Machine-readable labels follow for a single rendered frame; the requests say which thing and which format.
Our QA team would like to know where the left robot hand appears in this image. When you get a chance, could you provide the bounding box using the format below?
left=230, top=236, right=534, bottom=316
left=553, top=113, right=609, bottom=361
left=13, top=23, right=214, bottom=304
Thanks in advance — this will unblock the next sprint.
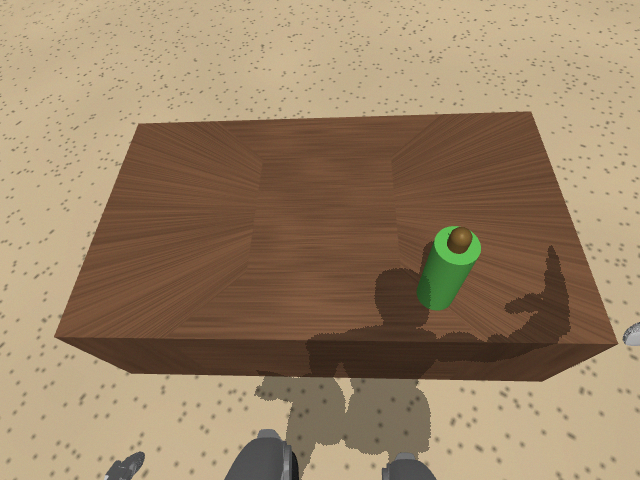
left=104, top=452, right=145, bottom=480

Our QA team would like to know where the right robot hand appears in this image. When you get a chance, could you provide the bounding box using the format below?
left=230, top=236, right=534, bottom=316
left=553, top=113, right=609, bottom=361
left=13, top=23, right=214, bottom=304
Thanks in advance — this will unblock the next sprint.
left=623, top=322, right=640, bottom=346

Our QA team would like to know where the bottle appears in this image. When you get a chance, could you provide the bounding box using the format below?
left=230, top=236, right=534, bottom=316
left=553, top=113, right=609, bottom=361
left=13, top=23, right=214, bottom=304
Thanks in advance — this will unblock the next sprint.
left=417, top=226, right=481, bottom=310

